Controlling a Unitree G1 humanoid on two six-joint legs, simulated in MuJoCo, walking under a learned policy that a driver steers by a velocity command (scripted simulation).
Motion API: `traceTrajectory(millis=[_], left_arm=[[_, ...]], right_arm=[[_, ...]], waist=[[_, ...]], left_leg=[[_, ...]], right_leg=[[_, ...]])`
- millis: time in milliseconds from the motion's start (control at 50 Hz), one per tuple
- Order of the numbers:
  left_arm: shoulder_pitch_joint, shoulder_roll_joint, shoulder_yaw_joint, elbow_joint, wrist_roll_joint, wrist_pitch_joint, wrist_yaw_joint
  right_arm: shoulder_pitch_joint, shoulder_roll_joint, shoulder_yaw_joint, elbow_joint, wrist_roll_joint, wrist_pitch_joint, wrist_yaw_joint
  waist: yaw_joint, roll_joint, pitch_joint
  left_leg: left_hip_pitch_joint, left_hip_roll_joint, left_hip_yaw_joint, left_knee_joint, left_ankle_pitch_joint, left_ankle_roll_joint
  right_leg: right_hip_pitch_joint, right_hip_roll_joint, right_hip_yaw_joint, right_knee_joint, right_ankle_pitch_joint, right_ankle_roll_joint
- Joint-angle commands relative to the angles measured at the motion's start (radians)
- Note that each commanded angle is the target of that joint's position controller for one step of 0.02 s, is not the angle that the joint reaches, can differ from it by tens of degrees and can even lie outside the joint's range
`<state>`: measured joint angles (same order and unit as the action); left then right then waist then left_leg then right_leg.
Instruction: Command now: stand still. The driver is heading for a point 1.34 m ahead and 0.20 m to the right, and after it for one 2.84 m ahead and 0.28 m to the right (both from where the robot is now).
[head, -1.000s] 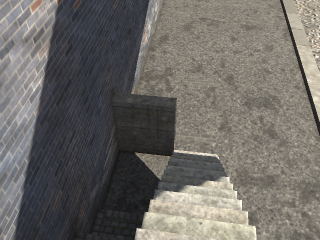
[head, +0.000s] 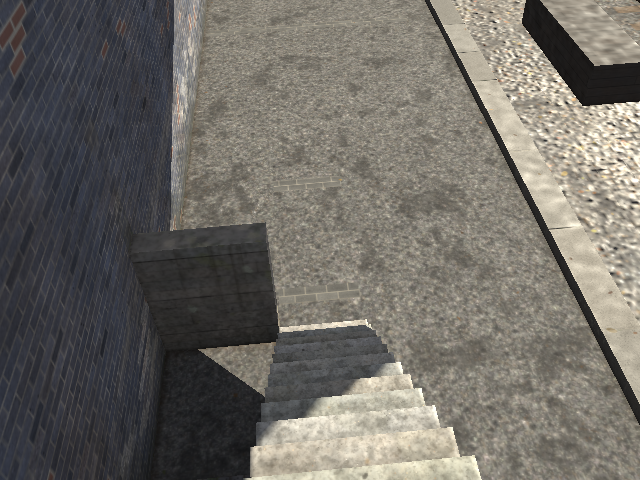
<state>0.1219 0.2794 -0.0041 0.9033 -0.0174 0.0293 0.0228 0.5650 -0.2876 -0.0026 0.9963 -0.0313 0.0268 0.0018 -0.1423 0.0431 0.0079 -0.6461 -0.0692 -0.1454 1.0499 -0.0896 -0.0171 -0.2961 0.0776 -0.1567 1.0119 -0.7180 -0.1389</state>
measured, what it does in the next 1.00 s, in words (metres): goes down: left foot 0.21 m lower, then right foot 0.16 m higher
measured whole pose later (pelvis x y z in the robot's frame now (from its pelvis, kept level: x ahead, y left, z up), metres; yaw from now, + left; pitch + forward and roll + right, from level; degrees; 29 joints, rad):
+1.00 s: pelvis +0.19 -0.11 -0.15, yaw +1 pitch +2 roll -1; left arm 0.23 0.24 0.04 0.82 0.05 -0.11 -0.08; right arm 0.20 -0.31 -0.04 0.99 -0.11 -0.01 0.01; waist -0.03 0.02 -0.04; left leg -0.27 0.11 0.05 0.61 -0.38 -0.01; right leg -0.25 -0.01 -0.03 0.56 -0.35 0.00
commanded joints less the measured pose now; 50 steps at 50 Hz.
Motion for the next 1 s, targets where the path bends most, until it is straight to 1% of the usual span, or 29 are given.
traceTrajectory(millis=[20, 40, 100, 140, 160, 180, 200, 240, 300, 400, 440, 460, 480, 500, 520, 540, 560, 580, 620, 660, 680, 720, 740, 760, 820, 840, 860, 920, 1000], left_arm=[[0.012, 0.064, 0.002, 0.029, -0.011, -0.038, -0.001], [-0.066, 0.049, -0.002, 0.021, -0.006, -0.050, -0.002], [0.133, 0.019, -0.005, 0.097, -0.023, -0.016, 0.001], [0.117, 0.041, 0.010, 0.104, -0.008, 0.015, 0.015], [0.117, 0.018, 0.014, 0.085, -0.006, 0.016, 0.013], [0.042, -0.039, 0.013, 0.058, -0.042, 0.020, -0.002], [0.111, -0.088, 0.011, 0.048, -0.045, 0.026, 0.002], [0.096, -0.033, 0.013, 0.052, -0.001, 0.054, 0.019], [-0.029, 0.028, 0.047, 0.051, 0.029, 0.077, 0.021], [0.026, 0.010, 0.061, 0.031, 0.019, 0.087, 0.013], [0.009, -0.028, 0.044, 0.016, 0.019, 0.108, -0.013], [0.259, -0.146, -0.036, 0.009, 0.114, 0.042, -0.079], [0.082, -0.045, 0.026, 0.026, 0.014, 0.088, -0.052], [0.104, -0.020, 0.037, 0.046, -0.032, 0.089, -0.039], [0.046, -0.030, 0.019, 0.018, -0.009, 0.095, -0.059], [0.167, 0.038, -0.007, -0.049, 0.009, -0.055, -0.103], [0.124, -0.055, -0.020, -0.016, 0.055, -0.110, -0.125], [-0.015, -0.043, -0.010, -0.084, 0.058, -0.132, -0.136], [-0.124, -0.054, 0.008, -0.146, 0.027, -0.141, -0.123], [0.088, -0.086, 0.006, -0.077, 0.088, -0.102, -0.158], [0.399, -0.104, 0.013, 0.010, 0.118, -0.106, -0.180], [0.532, -0.081, 0.022, 0.007, 0.088, -0.171, -0.168], [0.422, -0.091, 0.006, -0.017, 0.073, -0.194, -0.152], [0.133, 0.049, 0.016, -0.127, 0.016, -0.205, -0.152], [0.050, 0.039, 0.047, -0.140, 0.051, -0.202, -0.138], [0.015, 0.073, 0.052, -0.141, 0.017, -0.176, -0.155], [0.093, 0.038, 0.042, -0.110, 0.037, -0.157, -0.154], [0.154, 0.045, 0.053, -0.094, 0.037, -0.140, -0.125], [0.323, 0.124, 0.107, -0.108, 0.090, -0.151, -0.062]], right_arm=[[-0.033, 0.039, 0.025, -0.089, -0.055, -0.050, 0.003], [0.052, 0.048, 0.030, -0.049, -0.050, -0.057, 0.011], [0.082, 0.031, 0.027, 0.020, -0.007, -0.039, 0.017], [0.265, 0.012, 0.019, 0.080, 0.010, -0.034, 0.030], [0.345, -0.041, -0.002, 0.117, 0.026, -0.038, 0.038], [0.418, -0.003, 0.037, 0.110, 0.023, -0.044, 0.046], [0.286, 0.028, 0.056, 0.078, -0.008, -0.044, 0.029], [0.087, -0.067, 0.021, 0.017, 0.003, -0.044, 0.008], [-0.003, -0.007, 0.047, -0.030, 0.010, -0.051, -0.024], [0.002, -0.040, 0.036, -0.047, 0.017, -0.057, -0.012], [-0.069, 0.033, 0.059, -0.083, 0.021, -0.045, -0.025], [-0.075, 0.115, 0.077, -0.050, -0.021, -0.135, -0.013], [-0.253, 0.010, 0.057, -0.125, 0.034, -0.068, -0.017], [-0.248, 0.009, 0.061, -0.155, 0.022, -0.044, -0.001], [-0.281, 0.011, 0.063, -0.172, 0.017, -0.031, -0.003], [-0.181, -0.019, 0.079, -0.080, -0.076, -0.097, 0.081], [-0.093, 0.047, 0.078, -0.048, -0.084, -0.148, 0.069], [-0.092, 0.058, 0.077, -0.017, -0.112, -0.185, 0.049], [0.012, 0.105, 0.071, 0.075, -0.089, -0.202, 0.023], [-0.166, 0.080, 0.067, 0.047, -0.045, -0.179, 0.052], [-0.328, -0.053, 0.030, 0.023, -0.081, -0.154, 0.069], [-0.630, -0.076, 0.006, -0.099, -0.080, -0.134, 0.071], [-0.496, -0.028, 0.009, -0.062, -0.035, -0.111, 0.075], [-0.184, -0.081, -0.041, -0.008, -0.032, -0.087, 0.049], [-0.265, -0.011, -0.022, -0.006, -0.008, -0.078, 0.021], [-0.207, 0.001, -0.029, 0.020, -0.020, -0.080, 0.018], [-0.236, -0.076, -0.044, 0.049, 0.002, -0.071, 0.020], [-0.271, -0.062, -0.036, 0.026, -0.056, -0.030, 0.026], [-0.386, -0.090, -0.047, -0.070, -0.093, -0.056, -0.002]], waist=[[0.000, -0.101, 0.052], [-0.066, -0.051, 0.032], [0.070, -0.049, 0.165], [0.016, -0.052, 0.149], [-0.012, 0.095, 0.124], [-0.060, 0.266, 0.054], [0.067, 0.212, -0.046], [0.075, 0.210, -0.047], [0.077, -0.034, 0.010], [0.058, 0.097, 0.007], [0.081, 0.045, 0.033], [0.143, 0.228, 0.163], [0.212, -0.001, 0.070], [0.163, 0.029, 0.043], [0.173, -0.002, 0.164], [0.161, 0.019, 0.370], [0.087, 0.086, 0.240], [0.016, 0.017, 0.211], [-0.038, -0.038, 0.185], [0.119, 0.062, 0.070], [0.301, 0.213, -0.012], [0.407, -0.112, -0.044], [0.288, -0.187, -0.025], [0.013, -0.327, -0.074], [0.046, -0.041, -0.111], [0.005, -0.184, -0.123], [0.059, -0.060, -0.061], [0.079, -0.077, -0.094], [0.214, -0.227, -0.008]], left_leg=[[0.197, -0.021, 0.060, -0.106, 0.497, 0.011], [0.339, 0.002, 0.091, -0.192, 0.594, 0.011], [0.314, 0.076, 0.168, -0.591, 0.431, 0.035], [0.523, 0.094, 0.229, -0.707, 0.279, 0.085], [0.746, 0.203, 0.083, -0.647, 0.493, 0.156], [0.783, 0.330, -0.015, -0.412, 1.078, 0.231], [0.768, 0.370, -0.170, -0.307, 1.134, 0.307], [0.485, 0.496, -0.346, -0.619, 0.357, 0.443], [0.271, 0.410, -0.244, -0.614, -0.035, 0.379], [0.290, 0.381, -0.153, -0.560, 0.110, 0.326], [0.200, 0.330, -0.113, -0.582, -0.266, 0.242], [0.062, 0.310, -0.057, -0.709, -0.308, 0.140], [0.064, 0.259, 0.032, -0.631, -0.612, 0.098], [0.021, 0.253, 0.111, -0.634, -0.668, 0.049], [0.052, 0.228, 0.108, -0.691, -0.678, 0.051], [0.151, 0.096, 0.247, -0.617, -0.443, -0.072], [0.459, 0.167, 0.196, -0.681, -0.251, -0.039], [0.626, 0.174, 0.204, -0.640, -0.122, -0.024], [0.871, 0.192, 0.173, -0.548, 0.006, 0.024], [0.305, 0.209, 0.135, -0.618, -0.073, 0.066], [-0.138, 0.221, 0.154, -0.574, 0.122, 0.034], [-0.045, 0.209, 0.194, -0.406, 0.086, -0.040], [0.145, 0.200, 0.163, -0.356, 0.085, -0.059], [0.286, 0.162, 0.216, -0.380, -0.261, -0.059], [0.384, 0.160, 0.246, -0.363, 0.022, -0.042], [0.404, 0.149, 0.219, -0.459, 0.024, -0.076], [0.487, 0.150, 0.250, -0.459, 0.056, -0.080], [0.440, 0.144, 0.279, -0.521, 0.024, -0.044], [0.101, 0.088, 0.248, -0.395, -0.369, 0.075]], right_leg=[[-0.435, -0.237, 0.188, -0.172, 0.341, 0.051], [-0.488, -0.226, 0.152, -0.115, 0.201, 0.039], [-0.277, -0.236, 0.162, 0.078, 0.545, 0.009], [-0.331, -0.229, 0.182, 0.217, 0.637, -0.012], [-0.572, -0.120, 0.150, 0.546, 0.275, 0.013], [-0.687, 0.059, -0.002, 1.044, -0.300, 0.069], [-0.681, 0.082, 0.222, 1.079, -0.191, 0.058], [-0.649, 0.030, 0.239, 1.086, -0.058, 0.117], [-0.586, 0.020, 0.325, 0.862, 0.327, 0.179], [-0.610, 0.011, 0.264, 0.911, 0.147, 0.218], [-0.501, -0.032, 0.256, 0.544, 0.411, 0.219], [-0.436, -0.184, 0.206, 0.264, 0.590, 0.260], [-0.350, -0.044, 0.205, 0.072, 0.465, 0.252], [-0.233, 0.034, 0.140, 0.251, 0.272, 0.240], [-0.300, -0.024, 0.132, -0.084, 0.325, 0.244], [-0.627, -0.131, 0.397, -0.146, -0.032, 0.171], [-0.582, -0.066, 0.164, -0.127, 0.355, 0.273], [-0.654, -0.096, 0.168, -0.069, 0.448, 0.274], [-0.823, -0.116, 0.194, -0.150, 0.528, 0.281], [-0.122, -0.166, 0.095, -0.277, 0.505, 0.279], [0.397, -0.093, 0.021, 0.175, 0.673, 0.279], [0.302, -0.106, 0.088, -0.218, 0.758, 0.297], [0.191, -0.125, 0.100, -0.472, 1.044, 0.290], [0.085, -0.206, 0.274, -0.541, 1.358, 0.182], [0.068, -0.178, 0.217, -0.577, 1.429, 0.140], [0.060, -0.229, 0.313, -0.552, 1.343, 0.103], [-0.051, -0.214, 0.314, -0.580, 1.174, 0.135], [0.128, -0.114, 0.160, -0.534, 0.923, 0.138], [0.223, -0.337, 0.461, -0.732, 0.268, -0.119]])
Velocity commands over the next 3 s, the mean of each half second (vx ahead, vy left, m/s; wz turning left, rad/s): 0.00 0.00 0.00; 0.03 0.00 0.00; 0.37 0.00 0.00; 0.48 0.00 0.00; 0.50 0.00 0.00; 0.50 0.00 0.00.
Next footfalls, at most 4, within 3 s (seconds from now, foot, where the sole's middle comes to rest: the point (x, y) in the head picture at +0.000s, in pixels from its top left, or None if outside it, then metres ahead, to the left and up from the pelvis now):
0.16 left None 0.20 0.05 -0.92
0.44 right None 0.11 -0.23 -0.75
0.72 right None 0.21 -0.24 -0.91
1.38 left None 0.41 0.15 -1.13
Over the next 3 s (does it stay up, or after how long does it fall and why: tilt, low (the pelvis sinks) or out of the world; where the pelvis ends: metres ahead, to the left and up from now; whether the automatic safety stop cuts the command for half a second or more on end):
stays up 0.67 -0.04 -0.64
